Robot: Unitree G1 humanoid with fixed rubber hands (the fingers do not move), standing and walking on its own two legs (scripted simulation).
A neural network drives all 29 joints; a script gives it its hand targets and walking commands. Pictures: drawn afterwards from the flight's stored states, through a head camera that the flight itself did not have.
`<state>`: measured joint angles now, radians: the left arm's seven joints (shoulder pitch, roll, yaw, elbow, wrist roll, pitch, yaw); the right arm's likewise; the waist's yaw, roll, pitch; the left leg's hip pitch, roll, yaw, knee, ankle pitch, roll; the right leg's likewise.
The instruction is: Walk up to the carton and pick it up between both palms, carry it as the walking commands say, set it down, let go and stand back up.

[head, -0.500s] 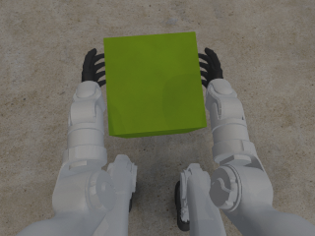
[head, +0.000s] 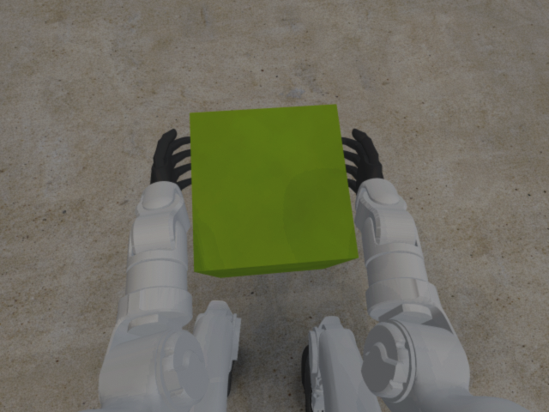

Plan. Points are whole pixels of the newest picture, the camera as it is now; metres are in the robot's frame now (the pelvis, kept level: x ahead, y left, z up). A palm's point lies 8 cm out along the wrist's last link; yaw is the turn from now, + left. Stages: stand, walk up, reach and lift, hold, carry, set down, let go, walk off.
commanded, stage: reach and lift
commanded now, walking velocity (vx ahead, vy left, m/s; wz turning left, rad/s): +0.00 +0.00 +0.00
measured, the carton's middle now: (268, 205) +0.43 +0.04 -0.12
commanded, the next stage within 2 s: none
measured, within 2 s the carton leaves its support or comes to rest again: neither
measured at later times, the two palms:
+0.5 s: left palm (150, 175) +0.41 +0.18 +0.03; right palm (388, 174) +0.43 -0.11 +0.03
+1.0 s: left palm (126, 166) +0.39 +0.18 +0.11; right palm (418, 166) +0.41 -0.11 +0.10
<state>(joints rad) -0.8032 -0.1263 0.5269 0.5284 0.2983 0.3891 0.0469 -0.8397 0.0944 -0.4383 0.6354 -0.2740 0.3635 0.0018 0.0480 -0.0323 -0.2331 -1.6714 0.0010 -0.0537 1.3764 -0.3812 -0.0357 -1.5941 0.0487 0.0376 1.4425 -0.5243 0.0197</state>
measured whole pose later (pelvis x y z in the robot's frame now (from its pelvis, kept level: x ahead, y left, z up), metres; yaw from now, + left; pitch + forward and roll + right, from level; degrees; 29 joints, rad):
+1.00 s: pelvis +0.03 +0.00 +0.13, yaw +1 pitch +21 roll +0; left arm -0.54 -0.22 0.49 0.39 0.37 0.40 -0.01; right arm -0.56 0.20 -0.43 0.49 -0.35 0.37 0.05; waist 0.05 -0.04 -0.08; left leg -0.93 0.01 -0.04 0.79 -0.22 -0.03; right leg -0.87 0.03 0.06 0.85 -0.35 0.01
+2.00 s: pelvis +0.06 +0.00 +0.18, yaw +1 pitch -6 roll +0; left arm -0.39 -0.19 0.33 0.29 0.34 0.68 0.01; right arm -0.39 0.19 -0.29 0.36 -0.35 0.64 0.05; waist 0.07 -0.02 0.05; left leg -0.13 0.01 -0.03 0.34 -0.12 -0.02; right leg -0.06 0.01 0.07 0.39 -0.23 0.00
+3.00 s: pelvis +0.06 +0.01 +0.19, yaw +1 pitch -7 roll +0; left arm -0.32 -0.17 0.23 0.25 0.31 0.75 0.02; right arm -0.31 0.17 -0.23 0.26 -0.31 0.75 0.03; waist -0.01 -0.02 0.03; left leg -0.07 0.00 -0.03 0.32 -0.12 -0.01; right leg 0.00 0.00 0.07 0.34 -0.22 0.02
